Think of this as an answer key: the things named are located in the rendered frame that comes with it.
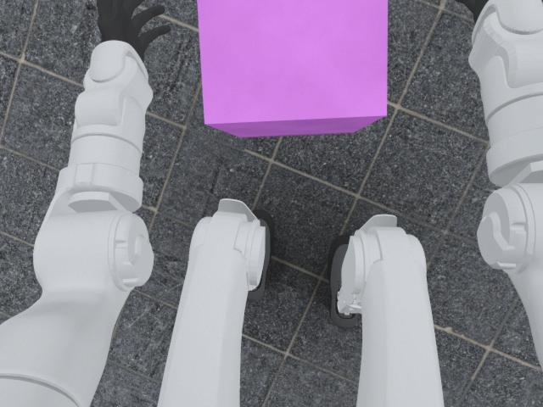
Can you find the robot right upper arm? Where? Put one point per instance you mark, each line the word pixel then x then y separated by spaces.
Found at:
pixel 510 238

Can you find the robot left forearm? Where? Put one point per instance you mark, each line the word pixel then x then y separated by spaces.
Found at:
pixel 107 138

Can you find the robot right hand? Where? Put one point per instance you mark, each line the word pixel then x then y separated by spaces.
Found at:
pixel 475 6

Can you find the robot left upper arm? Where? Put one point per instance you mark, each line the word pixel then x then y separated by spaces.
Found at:
pixel 54 353

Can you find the robot right forearm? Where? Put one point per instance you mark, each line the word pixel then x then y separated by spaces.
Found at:
pixel 507 56

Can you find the left robot shin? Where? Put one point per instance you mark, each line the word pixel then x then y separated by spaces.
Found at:
pixel 226 205

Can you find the carton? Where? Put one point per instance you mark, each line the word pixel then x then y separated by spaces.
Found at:
pixel 274 68

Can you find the robot left hand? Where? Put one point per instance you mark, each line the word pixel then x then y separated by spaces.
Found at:
pixel 115 23

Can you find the left robot thigh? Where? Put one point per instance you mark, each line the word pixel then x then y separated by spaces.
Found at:
pixel 203 362

